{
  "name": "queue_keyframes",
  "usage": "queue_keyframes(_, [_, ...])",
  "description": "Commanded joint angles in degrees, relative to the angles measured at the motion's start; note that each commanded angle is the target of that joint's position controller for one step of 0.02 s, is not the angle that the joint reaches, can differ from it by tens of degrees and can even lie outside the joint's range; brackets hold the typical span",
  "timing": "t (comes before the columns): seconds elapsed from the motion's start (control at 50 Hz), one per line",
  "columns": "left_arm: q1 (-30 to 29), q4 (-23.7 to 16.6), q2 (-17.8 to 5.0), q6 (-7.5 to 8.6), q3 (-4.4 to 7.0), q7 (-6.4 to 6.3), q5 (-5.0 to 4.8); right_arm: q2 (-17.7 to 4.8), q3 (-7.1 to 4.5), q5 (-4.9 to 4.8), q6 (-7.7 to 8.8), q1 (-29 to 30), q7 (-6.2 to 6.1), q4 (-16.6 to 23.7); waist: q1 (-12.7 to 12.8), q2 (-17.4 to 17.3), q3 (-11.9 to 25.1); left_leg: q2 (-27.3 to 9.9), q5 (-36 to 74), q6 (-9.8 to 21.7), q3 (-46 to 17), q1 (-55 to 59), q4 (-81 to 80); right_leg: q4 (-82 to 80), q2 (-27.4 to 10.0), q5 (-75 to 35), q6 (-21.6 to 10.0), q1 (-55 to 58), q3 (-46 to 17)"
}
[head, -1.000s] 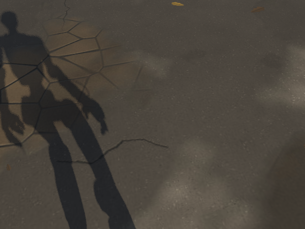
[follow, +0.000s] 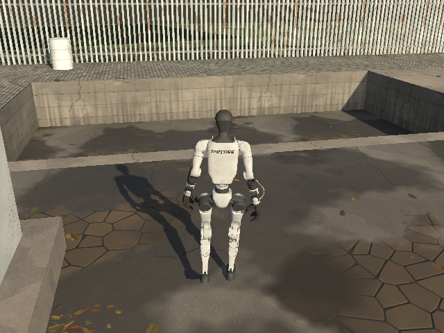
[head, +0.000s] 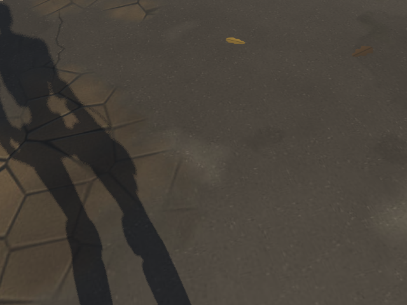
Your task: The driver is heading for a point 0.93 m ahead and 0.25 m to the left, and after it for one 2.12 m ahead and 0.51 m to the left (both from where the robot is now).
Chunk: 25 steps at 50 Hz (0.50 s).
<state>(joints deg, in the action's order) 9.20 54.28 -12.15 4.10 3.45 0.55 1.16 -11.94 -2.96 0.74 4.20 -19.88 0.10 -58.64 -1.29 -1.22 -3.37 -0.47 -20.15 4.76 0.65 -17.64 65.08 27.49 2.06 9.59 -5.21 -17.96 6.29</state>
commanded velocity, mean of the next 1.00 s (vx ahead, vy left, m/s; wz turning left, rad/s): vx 0.26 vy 0.00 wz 0.00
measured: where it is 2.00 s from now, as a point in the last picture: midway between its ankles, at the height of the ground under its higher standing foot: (202, 225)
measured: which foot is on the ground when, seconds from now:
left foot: up 0.00-0.38, down 0.40-0.82, up 0.84-1.00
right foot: down 0.00-0.42, up 0.44-0.74, down 0.76-1.00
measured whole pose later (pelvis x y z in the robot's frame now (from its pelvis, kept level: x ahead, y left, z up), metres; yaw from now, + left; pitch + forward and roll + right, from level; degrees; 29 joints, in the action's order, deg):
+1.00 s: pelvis +0.30 +0.02 +0.01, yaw -1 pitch +0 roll +0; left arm 23.7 64.8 -10.1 1.3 2.9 -1.7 0.9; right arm -11.6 -2.5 1.5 1.9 -15.1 0.9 -57.6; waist 0.9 0.6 2.2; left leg 0.9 -21.1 3.7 3.8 -17.1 35.5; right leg 20.2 -0.7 14.0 -0.5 -6.9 -0.8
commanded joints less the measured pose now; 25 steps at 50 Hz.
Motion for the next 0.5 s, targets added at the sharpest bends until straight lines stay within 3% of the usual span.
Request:
queue_keyframes(0.02, [5.2, 0.6, -2.8, 1.12, 0.17, -0.45, -0.45, -2.4, -0.63, 1.39, -0.65, -2.7, 0.78, 2.4, -0.4, 4.5, 1.4, -5.1, 4.5, -0.5, -2.8, -11.2, 0.2, -18.6, -14.9, -2.4, -5.7, 8.4, -17.6])
queue_keyframes(0.06, [8.6, 2.0, -4.2, 1.96, 0.32, -0.59, -0.56, -2.1, -0.69, 1.55, -1.58, -1.8, 1.29, 2.8, -0.9, 4.3, 1.7, -5.2, 6.1, -1.5, -1.6, -11.9, -1.4, -19.3, -14.1, -8.4, -6.3, 8.4, -15.0])
queue_keyframes(0.1, [10.6, 2.6, -5.6, 2.22, 0.52, -0.59, -0.66, -2.5, -0.71, 1.51, -2.17, 2.8, 1.50, 4.5, -0.5, 4.0, 0.2, -6.2, 9.6, -2.6, -0.7, -15.9, -4.7, -21.0, -13.6, -8.8, -6.7, 9.2, -13.2])
queue_keyframes(0.18, [14.6, 3.5, -5.1, 2.01, 0.04, -0.58, -0.69, -2.9, -0.44, 0.95, -2.24, 12.6, 1.67, 7.9, 1.6, 3.9, -1.9, -6.6, 16.6, -4.2, 1.0, -20.9, -15.4, -22.1, -12.3, -12.8, -6.3, 12.6, -10.6])
queue_keyframes(0.24, [16.6, 4.5, -4.7, 2.01, -0.49, -0.82, -0.58, -1.0, 0.57, 0.49, -1.78, 15.9, 1.27, 8.7, 2.3, 4.2, -2.0, -3.7, 19.7, -3.9, 4.0, -15.6, -24.9, -17.9, -10.8, -33.4, -4.6, 13.5, -5.6])
queue_keyframes(0.3, [18.5, 5.8, -4.4, 1.57, -0.91, -1.28, -0.15, -1.2, 0.95, 0.34, -1.30, 16.4, 0.46, 8.4, 3.1, 6.3, -0.3, -1.1, 20.5, -2.5, 4.9, -11.3, -29.5, -13.2, -11.0, -41.9, -3.6, 17.4, -4.4])
queue_keyframes(0.36, [16.2, 6.0, -5.3, 1.18, -0.71, -2.01, 0.11, -3.6, 0.20, 0.75, -0.24, 9.7, -0.46, 5.9, 0.2, 7.3, 1.9, 1.4, 16.0, 0.1, 4.0, -4.1, -34.5, -4.4, -12.1, -48.0, -2.8, 20.7, -5.9])
queue_keyframes(0.38, [15.0, 6.0, -5.7, 0.96, -0.60, -2.12, -0.33, -4.2, -0.21, 1.12, 0.57, 3.9, -0.77, 3.7, -2.7, 5.3, 4.0, 2.0, 20.9, 0.9, 4.1, 2.1, -40.7, 2.8, -10.8, -45.8, -1.6, 20.8, -5.3])
queue_keyframes(0.4, [15.8, 5.6, -5.2, 1.08, -0.79, -2.20, -0.98, -6.8, -0.81, 1.92, 1.56, -1.8, -1.12, 1.9, -4.0, 2.1, 8.1, -3.4, 41.1, 1.9, 0.2, 13.1, -41.4, 11.8, -8.5, -34.0, 0.1, 15.0, -4.3])
queue_keyframes(0.42, [22.5, 5.2, -0.6, 0.87, -1.91, -2.38, -2.99, -11.1, -1.66, 2.84, 1.76, -6.6, -1.12, 1.5, -2.2, -7.2, 17.2, -19.7, 72.0, 9.2, -13.8, 30.1, -35.0, 29.3, -2.6, 1.4, 2.0, 2.2, -1.6])
queue_keyframes(0.44, [27.6, 7.6, -0.4, -0.28, -1.64, -2.51, -4.08, -9.3, -1.22, -0.09, 0.90, -5.1, -0.56, 1.9, -1.0, -9.8, 25.1, -26.0, 79.7, 16.9, -22.4, 32.8, -36.3, 39.4, 2.2, 28.0, 2.8, -1.9, -6.3])
queue_keyframes(0.46, [23.4, 7.5, -3.1, -1.31, -0.83, -2.57, -1.87, -7.4, -0.76, -1.35, 0.20, -0.2, -0.34, 3.3, -0.2, -4.1, 19.7, -23.1, 66.5, 16.2, -18.4, 24.4, -40.4, 40.8, -0.1, 26.2, 3.1, -3.1, -9.4])
queue_keyframes(0.48, [17.8, 6.3, -2.5, -1.71, -0.76, -2.29, -0.14, -4.7, 0.12, -1.12, -0.23, 4.7, -0.62, 3.9, 0.4, -3.0, 11.5, -20.2, 54.1, 14.1, -15.1, 16.2, -44.2, 39.4, -1.4, 23.6, 3.3, -5.0, -9.2])
queue_keyframes(0.5, [15.2, 5.9, -1.6, -2.15, -0.74, -2.04, 0.58, -2.5, 1.01, -0.68, -0.47, 7.1, -1.14, 3.9, 1.7, -1.9, 6.4, -17.4, 47.0, 11.5, -11.4, 9.1, -47.6, 35.3, -3.2, 20.5, 3.8, -3.8, -9.6])
Keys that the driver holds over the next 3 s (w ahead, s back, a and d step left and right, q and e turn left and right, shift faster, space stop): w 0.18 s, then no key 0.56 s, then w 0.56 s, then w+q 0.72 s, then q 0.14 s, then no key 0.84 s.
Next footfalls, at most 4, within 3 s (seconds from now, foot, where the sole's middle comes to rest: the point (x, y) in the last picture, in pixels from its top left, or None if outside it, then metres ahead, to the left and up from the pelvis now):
0.40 left None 0.36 0.10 -0.77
0.76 right None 0.30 -0.11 -0.77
1.06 left None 0.36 0.12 -0.77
1.48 right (236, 243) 0.68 -0.08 -0.77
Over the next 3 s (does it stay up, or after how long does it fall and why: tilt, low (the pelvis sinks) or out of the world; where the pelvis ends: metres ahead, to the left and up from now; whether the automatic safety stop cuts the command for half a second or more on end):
stays up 0.98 0.14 0.01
